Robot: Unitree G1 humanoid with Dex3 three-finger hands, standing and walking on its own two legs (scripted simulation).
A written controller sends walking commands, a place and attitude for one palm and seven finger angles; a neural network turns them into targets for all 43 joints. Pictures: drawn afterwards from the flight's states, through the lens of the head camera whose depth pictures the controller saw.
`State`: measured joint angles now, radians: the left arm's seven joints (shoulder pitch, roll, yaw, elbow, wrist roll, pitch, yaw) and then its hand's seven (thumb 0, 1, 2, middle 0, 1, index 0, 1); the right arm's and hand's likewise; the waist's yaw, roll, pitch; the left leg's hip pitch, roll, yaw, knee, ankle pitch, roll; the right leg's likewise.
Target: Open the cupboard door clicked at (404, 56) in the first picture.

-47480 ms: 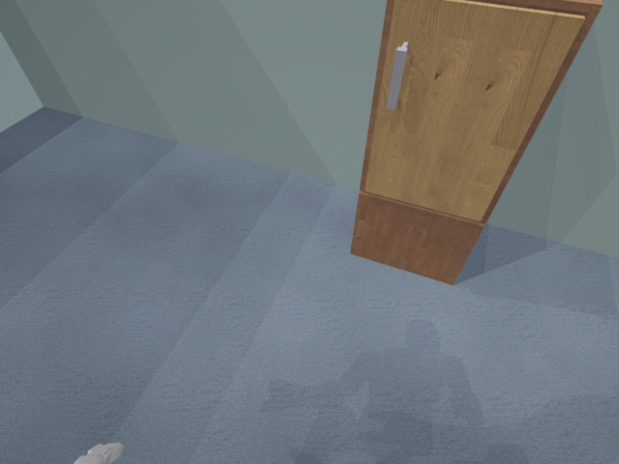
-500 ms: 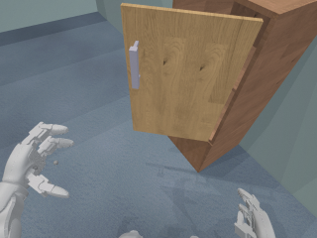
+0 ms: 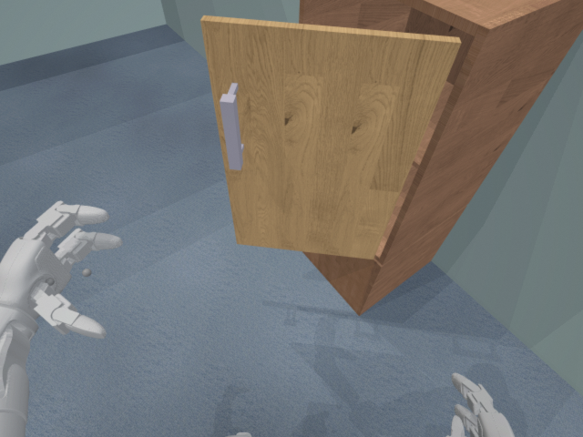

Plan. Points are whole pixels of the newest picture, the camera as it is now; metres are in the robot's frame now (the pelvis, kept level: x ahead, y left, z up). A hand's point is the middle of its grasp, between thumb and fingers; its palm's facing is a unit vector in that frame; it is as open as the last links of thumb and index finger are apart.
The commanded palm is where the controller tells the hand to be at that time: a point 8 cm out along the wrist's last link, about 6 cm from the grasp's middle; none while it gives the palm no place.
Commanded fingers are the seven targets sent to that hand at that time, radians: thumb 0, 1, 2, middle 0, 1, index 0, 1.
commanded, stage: raise the hand with hooked fingers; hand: left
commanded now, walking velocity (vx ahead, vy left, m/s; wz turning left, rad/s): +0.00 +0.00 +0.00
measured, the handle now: (235, 127) +0.60 +0.14 +0.07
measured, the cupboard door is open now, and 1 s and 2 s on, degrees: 47 47 47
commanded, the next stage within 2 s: move the hooked fingers beside the handle in 0.26 s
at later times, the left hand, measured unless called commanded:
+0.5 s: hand (100, 270) +0.29 +0.26 +0.08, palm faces -0.04 -1.00 -0.02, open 14.0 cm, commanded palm +0.28 +0.31 +0.08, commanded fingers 0.00 -0.50 0.30 -0.30 -1.20 -0.30 -1.20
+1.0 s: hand (137, 215) +0.38 +0.24 +0.08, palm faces -0.07 -1.00 -0.01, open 14.0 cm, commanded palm +0.37 +0.29 +0.08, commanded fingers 0.00 -0.50 0.30 -0.30 -1.20 -0.30 -1.20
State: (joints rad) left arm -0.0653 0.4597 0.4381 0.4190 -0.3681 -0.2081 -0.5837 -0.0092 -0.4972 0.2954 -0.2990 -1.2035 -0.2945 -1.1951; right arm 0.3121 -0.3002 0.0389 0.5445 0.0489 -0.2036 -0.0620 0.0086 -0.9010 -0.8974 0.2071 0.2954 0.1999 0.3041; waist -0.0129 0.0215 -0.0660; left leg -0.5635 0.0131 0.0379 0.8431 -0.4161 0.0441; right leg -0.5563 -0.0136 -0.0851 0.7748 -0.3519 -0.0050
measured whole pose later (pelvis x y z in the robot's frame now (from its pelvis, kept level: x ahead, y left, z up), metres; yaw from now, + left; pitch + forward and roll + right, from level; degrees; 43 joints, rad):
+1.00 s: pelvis +0.00 -0.01 +0.00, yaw +0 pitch +11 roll -2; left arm -0.45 0.50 0.41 0.80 -0.28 -0.29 -0.54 -0.01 -0.50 0.30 -0.30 -1.20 -0.29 -1.20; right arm 0.35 -0.30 0.04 0.59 0.05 -0.10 -0.06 0.01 -0.90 -0.90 0.21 0.30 0.20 0.30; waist -0.06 0.01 -0.07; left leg -0.65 0.03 0.04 0.87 -0.42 0.03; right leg -0.65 0.00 -0.08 0.81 -0.36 -0.02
